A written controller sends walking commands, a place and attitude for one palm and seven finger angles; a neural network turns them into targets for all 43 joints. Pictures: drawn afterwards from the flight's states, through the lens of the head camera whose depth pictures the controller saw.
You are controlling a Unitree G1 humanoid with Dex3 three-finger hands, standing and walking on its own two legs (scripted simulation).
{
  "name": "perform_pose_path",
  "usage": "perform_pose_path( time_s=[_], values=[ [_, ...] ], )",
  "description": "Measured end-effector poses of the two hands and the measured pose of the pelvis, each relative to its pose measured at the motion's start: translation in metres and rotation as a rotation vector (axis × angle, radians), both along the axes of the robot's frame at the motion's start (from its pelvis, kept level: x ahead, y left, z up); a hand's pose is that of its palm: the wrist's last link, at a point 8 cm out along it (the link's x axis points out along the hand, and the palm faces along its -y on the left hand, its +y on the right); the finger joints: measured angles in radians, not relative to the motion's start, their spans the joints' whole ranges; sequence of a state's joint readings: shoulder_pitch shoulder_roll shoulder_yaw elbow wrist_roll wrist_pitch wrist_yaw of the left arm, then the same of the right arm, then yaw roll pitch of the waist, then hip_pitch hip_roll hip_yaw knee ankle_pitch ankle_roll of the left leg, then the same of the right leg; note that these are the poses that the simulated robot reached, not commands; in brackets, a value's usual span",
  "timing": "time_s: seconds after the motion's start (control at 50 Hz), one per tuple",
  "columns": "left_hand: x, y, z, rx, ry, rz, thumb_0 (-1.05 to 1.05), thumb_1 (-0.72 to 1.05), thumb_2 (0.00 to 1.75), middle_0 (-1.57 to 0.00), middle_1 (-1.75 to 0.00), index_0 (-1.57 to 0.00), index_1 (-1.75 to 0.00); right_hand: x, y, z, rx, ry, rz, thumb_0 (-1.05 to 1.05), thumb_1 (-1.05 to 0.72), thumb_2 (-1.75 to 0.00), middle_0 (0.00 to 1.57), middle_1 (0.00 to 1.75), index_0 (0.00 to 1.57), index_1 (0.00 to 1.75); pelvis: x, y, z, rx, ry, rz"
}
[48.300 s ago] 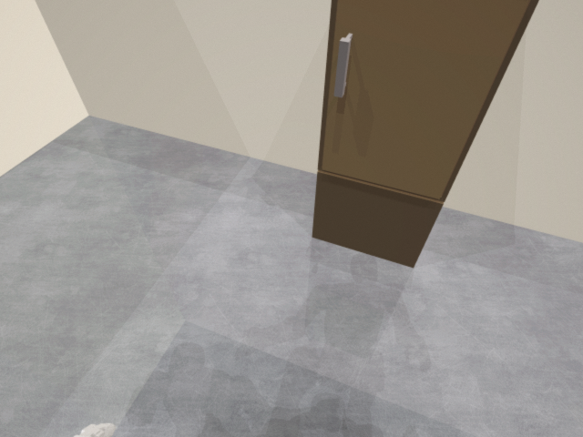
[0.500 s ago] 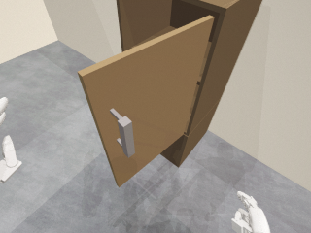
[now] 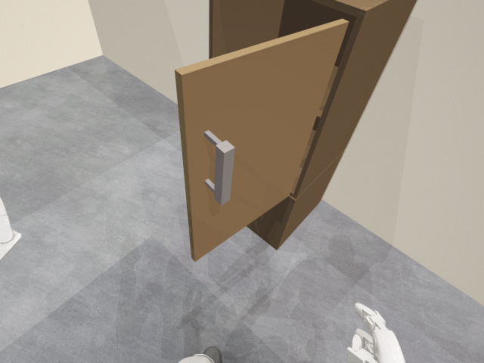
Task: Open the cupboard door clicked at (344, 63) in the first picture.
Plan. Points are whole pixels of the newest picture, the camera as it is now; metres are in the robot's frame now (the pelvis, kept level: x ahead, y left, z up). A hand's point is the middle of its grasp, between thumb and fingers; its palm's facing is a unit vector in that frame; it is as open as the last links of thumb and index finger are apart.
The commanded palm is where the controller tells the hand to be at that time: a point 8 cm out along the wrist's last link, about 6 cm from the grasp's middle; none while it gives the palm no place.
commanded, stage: step back with the hand held close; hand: left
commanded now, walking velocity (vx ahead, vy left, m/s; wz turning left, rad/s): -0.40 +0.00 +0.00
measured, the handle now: (216, 168) +0.45 +0.08 +0.06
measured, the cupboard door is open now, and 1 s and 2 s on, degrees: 82 82 82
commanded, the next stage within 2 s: stop stepping back and stand still in 0.04 s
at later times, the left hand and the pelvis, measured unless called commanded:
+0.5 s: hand out of the picture +0.09 +0.26 +0.19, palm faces +0.29 -0.82 -0.49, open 7.4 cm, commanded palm +0.04 +0.31 +0.18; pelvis -0.12 +0.02 +0.02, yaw -5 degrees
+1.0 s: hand out of the picture +0.07 +0.27 +0.18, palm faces +0.36 -0.76 -0.55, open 7.4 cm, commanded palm none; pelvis -0.15 +0.03 +0.00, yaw -5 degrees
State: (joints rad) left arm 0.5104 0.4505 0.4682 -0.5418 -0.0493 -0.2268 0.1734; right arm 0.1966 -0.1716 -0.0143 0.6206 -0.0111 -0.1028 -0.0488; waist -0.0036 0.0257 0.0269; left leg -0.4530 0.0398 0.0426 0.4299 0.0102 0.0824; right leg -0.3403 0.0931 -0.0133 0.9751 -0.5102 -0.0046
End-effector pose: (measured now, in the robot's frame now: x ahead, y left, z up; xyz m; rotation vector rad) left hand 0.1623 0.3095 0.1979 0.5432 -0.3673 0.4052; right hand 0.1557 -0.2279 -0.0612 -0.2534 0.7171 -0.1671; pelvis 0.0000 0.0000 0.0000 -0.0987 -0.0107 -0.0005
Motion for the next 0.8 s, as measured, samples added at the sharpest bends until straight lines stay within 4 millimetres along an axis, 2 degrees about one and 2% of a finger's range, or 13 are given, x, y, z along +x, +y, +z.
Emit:
perform_pose_path(
  time_s=[0.08,0.12,0.18,0.26,0.3,0.36,0.42,0.48,0.52,0.58,0.68,0.74,0.8],
  values=[
    [-0.021,-0.007,-0.003,-0.047,0.023,-0.017,0.01,0.89,0.9,-0.21,-0.3,-0.21,-0.3,-0.014,0.007,0.003,0.019,-0.018,0.032,0.01,-0.9,-0.9,0.2,0.3,0.2,0.3,-0.021,-0.001,0.003,0.008,0.039,-0.016],
    [-0.032,-0.014,-0.006,-0.022,0.021,-0.047,0.01,0.89,0.9,-0.2,-0.3,-0.21,-0.3,-0.021,0.007,-0.002,0.024,-0.031,0.048,0.01,-0.9,-0.9,0.2,0.3,0.2,0.3,-0.036,-0.003,-0.005,0.056,0.053,-0.058],
    [-0.041,-0.021,-0.009,-0.04,0.028,-0.104,0.01,0.89,0.9,-0.21,-0.3,-0.21,-0.3,-0.042,0.006,-0.007,0.009,0.006,0.028,0.01,-0.9,-0.9,0.2,0.3,0.21,0.3,-0.052,0.005,-0.004,0.041,0.022,-0.08],
    [-0.044,-0.013,-0.015,-0.054,0.029,-0.138,0.01,0.89,0.9,-0.21,-0.3,-0.22,-0.3,-0.073,0.004,-0.004,-0.022,0.003,-0.044,0.01,-0.9,-0.9,0.2,0.3,0.21,0.3,-0.06,0.014,-0.007,0.045,0.001,-0.091],
    [-0.044,-0.006,-0.017,-0.057,0.022,-0.138,0.01,0.89,0.9,-0.21,-0.3,-0.22,-0.3,-0.089,0.004,-0.003,-0.03,-0.014,-0.076,0.01,-0.9,-0.9,0.2,0.3,0.21,0.3,-0.072,0.018,-0.008,0.062,-0.017,-0.083],
    [-0.05,-0.001,-0.012,-0.068,0.035,-0.128,0.01,0.89,0.9,-0.21,-0.3,-0.22,-0.3,-0.116,0.008,0.005,-0.017,-0.021,-0.096,0.01,-0.9,-0.9,0.2,0.3,0.2,0.3,-0.09,0.02,0.001,0.07,-0.034,-0.088],
    [-0.069,-0.005,-0.002,-0.05,0.07,-0.134,0.01,0.89,0.9,-0.21,-0.3,-0.21,-0.3,-0.143,0.012,0.015,0.003,-0.013,-0.105,0.01,-0.9,-0.9,0.2,0.3,0.2,0.3,-0.103,0.02,0.014,0.059,-0.03,-0.093],
    [-0.096,-0.012,0.008,-0.005,0.112,-0.145,0.01,0.89,0.9,-0.21,-0.3,-0.21,-0.3,-0.164,0.011,0.015,0.01,0.002,-0.105,0.01,-0.9,-0.9,0.2,0.3,0.2,0.3,-0.116,0.02,0.019,0.057,-0.019,-0.085],
    [-0.115,-0.013,0.009,0.056,0.119,-0.145,0.01,0.89,0.9,-0.21,-0.3,-0.21,-0.3,-0.174,0.007,0.005,0.008,0.01,-0.099,0.01,-0.9,-0.9,0.2,0.3,0.2,0.3,-0.129,0.02,0.009,0.094,-0.006,-0.088],
    [-0.134,-0.007,0.006,0.05,0.092,-0.129,0.01,0.89,0.9,-0.21,-0.3,-0.22,-0.3,-0.19,0.001,-0.01,-0.01,0.069,-0.103,0.01,-0.9,-0.9,0.2,0.3,0.21,0.3,-0.144,0.025,0.003,0.084,-0.015,-0.101],
    [-0.138,0.015,-0.007,-0.062,0.051,-0.035,0.01,0.89,0.9,-0.21,-0.3,-0.22,-0.3,-0.212,0.0,-0.009,-0.036,0.089,-0.147,0.01,-0.9,-0.9,0.2,0.3,0.2,0.3,-0.15,0.032,0.008,0.104,-0.004,-0.092],
    [-0.135,0.019,-0.012,-0.1,0.02,-0.037,0.01,0.89,0.9,-0.21,-0.3,-0.21,-0.3,-0.215,0.003,-0.007,-0.071,0.049,-0.147,0.01,-0.9,-0.9,0.2,0.3,0.2,0.3,-0.152,0.042,0.003,0.102,-0.005,-0.082],
    [-0.132,0.019,-0.01,-0.065,-0.007,-0.077,0.01,0.89,0.9,-0.21,-0.3,-0.21,-0.3,-0.214,0.011,-0.009,-0.062,0.011,-0.156,0.01,-0.9,-0.9,0.2,0.3,0.2,0.3,-0.159,0.049,-0.004,0.112,-0.022,-0.074]
  ],
)
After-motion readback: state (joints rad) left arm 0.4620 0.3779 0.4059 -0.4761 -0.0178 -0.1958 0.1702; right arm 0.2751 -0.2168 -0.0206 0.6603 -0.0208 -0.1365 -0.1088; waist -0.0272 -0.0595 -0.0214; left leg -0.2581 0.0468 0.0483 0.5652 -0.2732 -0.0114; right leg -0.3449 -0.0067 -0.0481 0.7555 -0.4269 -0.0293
